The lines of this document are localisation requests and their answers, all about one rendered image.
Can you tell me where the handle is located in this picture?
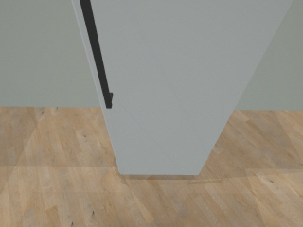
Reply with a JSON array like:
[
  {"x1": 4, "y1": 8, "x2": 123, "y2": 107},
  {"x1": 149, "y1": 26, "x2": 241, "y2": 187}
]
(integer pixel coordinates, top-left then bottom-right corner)
[{"x1": 80, "y1": 0, "x2": 113, "y2": 109}]

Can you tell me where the fridge door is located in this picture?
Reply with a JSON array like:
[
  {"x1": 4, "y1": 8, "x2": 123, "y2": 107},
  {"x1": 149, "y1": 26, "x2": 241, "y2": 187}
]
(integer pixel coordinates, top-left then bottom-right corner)
[{"x1": 73, "y1": 0, "x2": 294, "y2": 175}]

